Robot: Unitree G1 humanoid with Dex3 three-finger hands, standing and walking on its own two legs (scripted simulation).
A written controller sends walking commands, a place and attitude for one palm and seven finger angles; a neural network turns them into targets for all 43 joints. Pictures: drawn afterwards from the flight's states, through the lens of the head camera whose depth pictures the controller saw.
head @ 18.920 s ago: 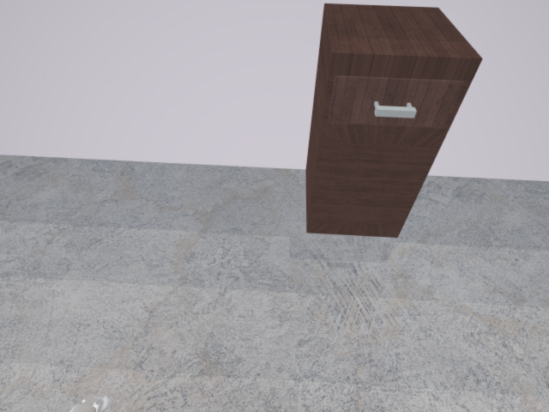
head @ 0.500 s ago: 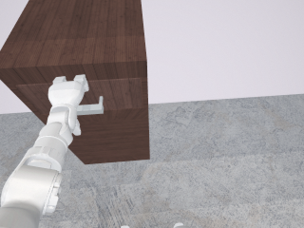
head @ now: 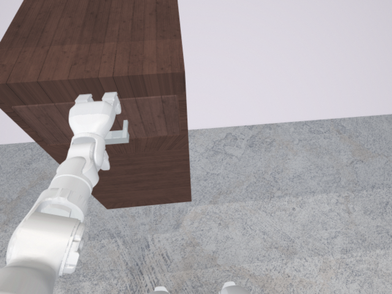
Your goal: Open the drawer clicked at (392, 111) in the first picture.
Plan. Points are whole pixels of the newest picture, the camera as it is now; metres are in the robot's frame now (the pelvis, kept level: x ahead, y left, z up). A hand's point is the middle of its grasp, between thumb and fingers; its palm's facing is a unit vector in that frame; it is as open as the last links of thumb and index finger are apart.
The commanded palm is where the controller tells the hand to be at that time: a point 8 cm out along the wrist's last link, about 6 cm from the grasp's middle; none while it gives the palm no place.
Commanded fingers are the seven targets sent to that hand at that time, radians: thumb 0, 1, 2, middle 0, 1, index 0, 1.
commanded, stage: move the hooked fingers above the handle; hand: left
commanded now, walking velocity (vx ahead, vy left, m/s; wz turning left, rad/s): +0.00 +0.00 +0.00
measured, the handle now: (104, 131) +0.51 +0.21 -0.04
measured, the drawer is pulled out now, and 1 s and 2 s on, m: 0.00 0.00 0.00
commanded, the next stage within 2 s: none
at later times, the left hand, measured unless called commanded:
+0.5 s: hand (97, 136) +0.47 +0.21 +0.00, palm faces -0.04 -0.05 -1.00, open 13.8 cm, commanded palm +0.46 +0.21 +0.08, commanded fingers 0.00 -0.50 0.30 -0.30 -1.20 -0.30 -1.20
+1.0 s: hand (95, 132) +0.47 +0.21 +0.02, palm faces -0.06 -0.03 -1.00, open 13.6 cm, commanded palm +0.46 +0.21 +0.08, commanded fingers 0.00 -0.50 0.30 -0.30 -1.20 -0.30 -1.20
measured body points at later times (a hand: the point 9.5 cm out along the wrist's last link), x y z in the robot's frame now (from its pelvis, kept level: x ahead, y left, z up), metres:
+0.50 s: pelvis +0.00 +0.01 -0.01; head +0.10 +0.02 +0.43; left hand +0.46 +0.21 +0.06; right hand +0.01 -0.28 -0.13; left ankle -0.01 +0.11 -0.70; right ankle -0.01 -0.12 -0.70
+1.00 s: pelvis +0.00 +0.00 +0.00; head +0.09 +0.00 +0.44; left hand +0.47 +0.21 +0.07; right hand +0.02 -0.27 -0.13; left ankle -0.01 +0.11 -0.70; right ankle -0.01 -0.12 -0.70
